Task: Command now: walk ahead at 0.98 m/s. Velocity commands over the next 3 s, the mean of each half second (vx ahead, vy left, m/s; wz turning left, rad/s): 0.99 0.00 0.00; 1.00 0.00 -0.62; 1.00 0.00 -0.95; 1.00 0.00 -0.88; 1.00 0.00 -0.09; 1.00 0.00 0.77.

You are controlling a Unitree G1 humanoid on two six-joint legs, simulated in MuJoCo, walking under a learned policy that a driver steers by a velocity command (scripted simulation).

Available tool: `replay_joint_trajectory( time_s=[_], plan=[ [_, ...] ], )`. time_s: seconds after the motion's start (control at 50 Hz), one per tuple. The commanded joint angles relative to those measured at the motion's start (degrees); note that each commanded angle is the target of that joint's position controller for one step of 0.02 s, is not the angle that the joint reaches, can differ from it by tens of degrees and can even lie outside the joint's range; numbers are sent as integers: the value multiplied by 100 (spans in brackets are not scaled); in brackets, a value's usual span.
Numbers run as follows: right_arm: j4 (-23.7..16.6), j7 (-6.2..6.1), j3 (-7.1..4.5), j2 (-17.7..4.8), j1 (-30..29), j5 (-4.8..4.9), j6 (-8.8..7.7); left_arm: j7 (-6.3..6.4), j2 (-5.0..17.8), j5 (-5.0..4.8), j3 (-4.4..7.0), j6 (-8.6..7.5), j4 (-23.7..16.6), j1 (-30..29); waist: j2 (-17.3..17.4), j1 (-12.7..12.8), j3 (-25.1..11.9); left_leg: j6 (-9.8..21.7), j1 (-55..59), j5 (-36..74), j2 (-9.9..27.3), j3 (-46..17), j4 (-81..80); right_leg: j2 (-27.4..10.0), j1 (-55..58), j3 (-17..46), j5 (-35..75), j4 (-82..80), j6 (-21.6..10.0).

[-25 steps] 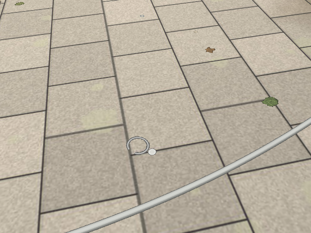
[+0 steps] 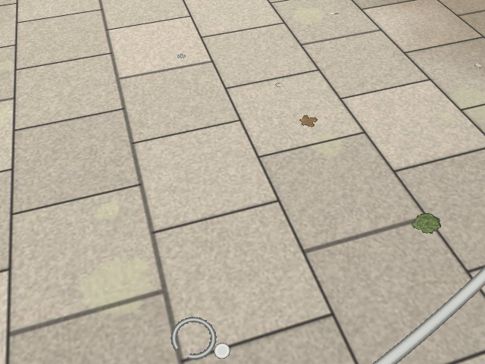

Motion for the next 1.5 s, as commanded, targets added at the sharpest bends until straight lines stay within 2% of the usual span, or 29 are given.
replay_joint_trajectory(
  time_s=[0.02,0.12,0.18,0.22,0.24,0.26,0.28,0.3,0.34,0.42,0.54,0.62,0.66,0.68,0.7,0.72,0.74,0.78,0.84,1.02,1.1,1.12,1.14,1.16,1.18,1.2,1.28,1.44,1.5],
  plan=[
    [-464,11,32,-365,-289,92,-211,-80,97,-50,-103,-33,-528,-776,119,155,1087,412,-1407,1534,1169,-768,-1508,126,450,-473,1060,-1537,73],
    [-300,-85,33,-819,182,97,-226,-28,297,-139,-113,-64,-730,-1293,431,64,826,189,430,5277,1506,-369,-1305,772,1218,-925,1354,-3028,-280],
    [-237,-242,-55,-1234,61,-120,-23,141,778,-127,93,-60,-371,269,971,912,-320,96,1148,7594,1799,-327,1111,1318,2778,-801,96,-3060,-523],
    [-405,-264,-51,-1030,-290,-167,67,333,1368,12,364,-8,215,2426,654,1769,-1410,168,-506,5237,1421,-252,4617,354,5361,219,-1430,-2932,-787],
    [-624,-77,149,-10,475,223,-44,290,1733,101,497,-2,208,2306,-1608,857,-2259,-146,-3053,-542,190,-568,7253,-1433,7119,3828,-2831,-3774,-1609],
    [-724,-125,62,-621,20,260,-120,163,1383,2,487,11,190,1947,-719,957,-2117,86,-3868,-537,401,-1186,7543,-1268,6911,4557,-3114,-4574,-1600],
    [-949,-153,37,-716,-815,225,-134,149,1035,-23,408,-62,238,1501,-218,867,-1064,143,-4197,-52,747,-1137,7206,-1076,6023,3520,-2484,-4688,-1391],
    [-1027,-132,75,-601,-1039,155,-135,140,645,-2,327,-117,350,1359,382,649,-473,167,-4012,106,959,-1114,6743,-907,5044,2866,-1836,-4862,-1226],
    [-1131,-1,137,-310,-1103,-87,38,204,309,-2,191,-202,538,1280,363,172,-33,86,-3444,147,1213,-1199,6158,-453,3720,1997,-1566,-5120,-893],
    [-1514,172,215,-248,-1884,-210,235,196,494,-183,171,-366,706,1568,93,33,673,-210,-3967,630,1558,-807,5125,-95,2966,1105,-1055,-5815,-811],
    [-2133,265,348,-345,-3520,-50,125,182,815,-326,173,-466,759,2144,73,446,994,-211,-2710,2780,1144,-77,2032,149,3048,392,1631,-6415,-651],
    [-2145,68,184,-864,-3095,-101,100,272,1290,-209,227,-347,788,2246,-330,141,174,-34,-2048,1728,552,-113,1478,-87,4867,482,4940,-4840,-493],
    [-1570,-106,-20,-1270,-1046,-97,61,340,1491,-118,286,-215,737,1940,-443,-878,-902,38,136,1083,663,-379,1355,104,4250,482,4300,-2288,-379],
    [-1419,-226,-165,-1756,-35,-241,67,327,977,-72,192,-216,556,1965,24,-1089,-1703,56,1530,-524,1882,-1577,1656,415,3073,400,2396,-377,-414],
    [-1419,-174,-264,-2098,-178,-474,59,258,-85,-448,-19,-212,362,2899,1798,-247,-2522,583,2980,-2123,3514,-4533,755,1171,933,386,-2275,1704,-254],
    [-1504,-89,-252,-1613,-562,-308,96,323,639,-450,101,-200,253,2234,1232,-382,-2165,455,2425,-2733,3253,-5052,-21,933,370,570,-1837,2041,-413],
    [-1494,-73,-152,-1142,-1079,-262,54,313,782,-402,156,-165,147,1542,750,-284,-1045,274,1454,-2113,2973,-3803,-79,611,134,500,-1154,1776,-394],
    [-1334,-65,-77,-760,-1228,-238,11,206,561,-250,143,-44,109,1244,298,-44,-299,53,236,-328,2558,-2294,-272,288,438,461,-876,1417,-335],
    [-972,-46,12,-420,-995,-18,-92,56,176,-126,97,242,-194,1024,629,299,93,-196,-387,550,2323,-1030,-499,26,350,337,-767,1285,-225],
    [-828,-175,-30,-984,-704,-3,-191,-223,414,-130,-38,287,-1008,-724,359,421,864,-637,-169,5025,1782,1285,-729,695,898,-1129,1018,-1726,-538],
    [-1086,-362,-216,-1675,-1023,-63,144,-69,1049,-168,213,291,-484,1342,890,1592,-384,-547,291,8009,2229,1121,2243,1370,3199,-1143,-69,-1888,-930],
    [-1213,-327,-240,-1681,-1256,-108,244,40,1301,-171,387,281,-114,2481,721,2009,-863,-409,-319,7124,2224,928,3979,1452,4495,-765,-541,-2244,-1099],
    [-1274,-239,-271,-1516,-1511,-66,273,173,1502,-357,601,357,-81,2393,-229,1969,-672,-518,-1591,2580,1141,859,6405,1168,5266,88,-994,-2901,-1287],
    [-1744,-152,-10,-573,-1030,-210,160,170,2018,-228,605,373,-206,1648,-1198,672,-348,-703,-3730,-1381,588,256,8068,263,5701,2094,976,-2574,-1717],
    [-2301,-135,56,-686,-1201,-55,-9,196,2273,-79,686,436,-451,1711,-982,809,-1574,-769,-4742,-1256,474,-884,8384,-525,6617,4405,-1344,-4142,-2698],
    [-2257,-135,50,-978,-1582,-93,-138,264,1801,-60,627,409,-433,1653,130,782,-664,-736,-5151,-921,865,-1095,7744,-680,5831,4761,-2354,-5030,-2346],
    [-2199,-125,122,-869,-1679,-362,211,345,1207,-197,399,89,-419,1123,884,-74,377,-1021,-3691,-624,1491,-1075,5887,257,2870,2950,-913,-5123,-1716],
    [-3036,6,284,-676,-3516,-78,292,187,1442,-284,523,-48,-386,1845,-35,767,318,-891,-2796,2041,980,-590,2206,881,3083,2230,1481,-4945,-1064],
    [-3045,-49,197,-948,-3233,-56,242,258,1570,-269,562,-25,-464,1659,-164,567,62,-761,-1900,1754,706,-742,1376,769,3613,2420,2378,-4305,-740]
  ],
)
